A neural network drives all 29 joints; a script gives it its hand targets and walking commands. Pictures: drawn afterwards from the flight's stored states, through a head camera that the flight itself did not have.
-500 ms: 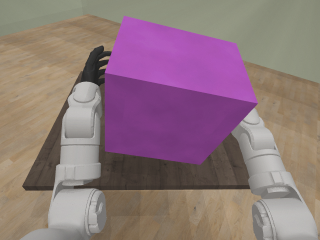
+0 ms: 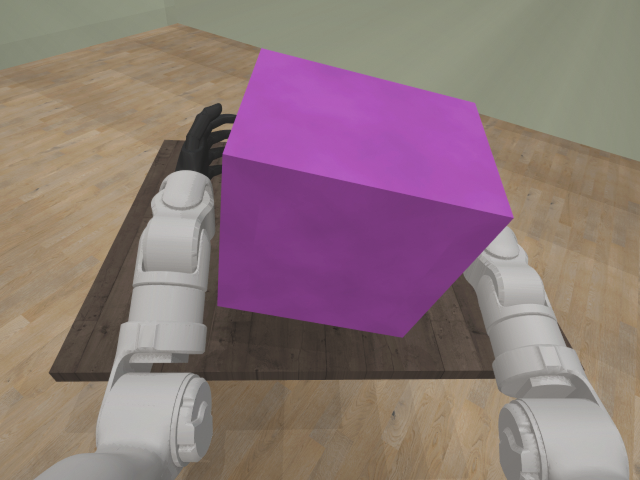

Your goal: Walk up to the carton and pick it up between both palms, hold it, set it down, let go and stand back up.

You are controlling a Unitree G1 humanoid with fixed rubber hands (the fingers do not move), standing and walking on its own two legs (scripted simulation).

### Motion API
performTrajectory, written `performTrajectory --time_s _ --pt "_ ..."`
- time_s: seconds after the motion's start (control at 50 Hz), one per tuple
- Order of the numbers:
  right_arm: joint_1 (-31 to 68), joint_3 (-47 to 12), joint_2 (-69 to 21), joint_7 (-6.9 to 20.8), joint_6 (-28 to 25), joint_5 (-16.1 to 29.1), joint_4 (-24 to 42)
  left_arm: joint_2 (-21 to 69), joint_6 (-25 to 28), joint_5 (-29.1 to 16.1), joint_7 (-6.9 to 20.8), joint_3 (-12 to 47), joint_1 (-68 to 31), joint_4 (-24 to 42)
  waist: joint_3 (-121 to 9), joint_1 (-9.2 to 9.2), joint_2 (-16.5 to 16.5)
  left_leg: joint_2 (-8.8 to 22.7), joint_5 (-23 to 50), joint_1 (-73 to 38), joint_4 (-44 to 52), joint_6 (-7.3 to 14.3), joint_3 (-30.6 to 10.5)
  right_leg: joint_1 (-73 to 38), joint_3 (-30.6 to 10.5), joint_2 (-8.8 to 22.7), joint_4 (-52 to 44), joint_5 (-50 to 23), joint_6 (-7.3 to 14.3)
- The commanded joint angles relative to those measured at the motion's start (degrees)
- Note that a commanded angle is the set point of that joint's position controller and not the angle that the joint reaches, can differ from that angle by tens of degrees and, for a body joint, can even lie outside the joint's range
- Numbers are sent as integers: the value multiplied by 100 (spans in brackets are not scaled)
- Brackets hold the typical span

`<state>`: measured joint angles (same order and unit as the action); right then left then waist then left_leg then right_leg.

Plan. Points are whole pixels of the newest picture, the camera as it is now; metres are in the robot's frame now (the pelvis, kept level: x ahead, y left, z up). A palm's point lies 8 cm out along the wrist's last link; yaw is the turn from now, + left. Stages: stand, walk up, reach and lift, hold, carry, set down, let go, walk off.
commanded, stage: set down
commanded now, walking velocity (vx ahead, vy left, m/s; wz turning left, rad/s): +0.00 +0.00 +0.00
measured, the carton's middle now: (339, 209) +0.40 -0.02 +0.17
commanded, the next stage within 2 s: none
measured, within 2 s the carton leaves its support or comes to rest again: neither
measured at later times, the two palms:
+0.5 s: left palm (206, 185) +0.40 +0.14 +0.19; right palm (479, 235) +0.37 -0.20 +0.15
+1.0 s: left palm (222, 206) +0.40 +0.13 +0.17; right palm (486, 258) +0.36 -0.22 +0.12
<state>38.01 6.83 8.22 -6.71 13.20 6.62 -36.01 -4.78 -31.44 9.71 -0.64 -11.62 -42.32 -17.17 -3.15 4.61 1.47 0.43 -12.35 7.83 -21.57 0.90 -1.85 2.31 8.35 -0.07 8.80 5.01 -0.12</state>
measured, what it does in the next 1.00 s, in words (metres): stands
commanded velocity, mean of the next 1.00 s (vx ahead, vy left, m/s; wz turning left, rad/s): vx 0.00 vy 0.00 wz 0.00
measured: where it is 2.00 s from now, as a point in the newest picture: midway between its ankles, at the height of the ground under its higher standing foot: outside the picture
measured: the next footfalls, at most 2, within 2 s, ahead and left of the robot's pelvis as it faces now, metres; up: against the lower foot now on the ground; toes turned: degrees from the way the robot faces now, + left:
none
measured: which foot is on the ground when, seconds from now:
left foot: down 0.00-1.00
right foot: down 0.00-1.00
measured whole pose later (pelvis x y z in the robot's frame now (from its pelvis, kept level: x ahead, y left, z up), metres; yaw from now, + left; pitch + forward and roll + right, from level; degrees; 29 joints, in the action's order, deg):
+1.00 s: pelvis +0.00 +0.00 +0.00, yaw +0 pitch +0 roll -2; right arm 33.2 11.5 5.9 -5.1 6.9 0.2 -40.3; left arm -2.9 -19.5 8.3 -1.1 -11.4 -38.9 -28.7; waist -4.0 5.4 0.2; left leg 0.2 -11.4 9.4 -20.5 0.8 -2.3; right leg 4.3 8.8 0.2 9.0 5.0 0.0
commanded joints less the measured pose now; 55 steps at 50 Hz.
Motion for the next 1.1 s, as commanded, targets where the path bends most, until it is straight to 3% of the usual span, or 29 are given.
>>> performTrajectory --time_s 0.0,0.58,0.8,1.08 --pt "5013 -1165 -1520 553 -634 153 2049 2342 369 -661 581 1939 -3377 786 -2864 58 -409 -159 2727 -888 -25 -472 -112 -1020 -251 -251 245 -1584 133" --pt "4649 -1034 -1819 655 -1052 -242 1732 2607 983 -620 620 1891 -3158 130 -2957 146 -314 -127 2836 -688 -5 -431 -195 -1106 -253 -213 317 -2069 133" --pt "4537 -952 -1937 766 -1234 -406 1644 2639 1263 -599 614 1869 -3106 -119 -2868 117 -295 -133 2285 -562 145 -381 -174 -1051 -241 -188 345 -1743 118" --pt "4013 -1068 -2257 795 -1370 -574 1714 2867 1584 -544 681 1914 -2743 -248 -2908 194 -215 -156 2229 -472 279 -317 -216 -1212 -259 -147 377 -2063 78"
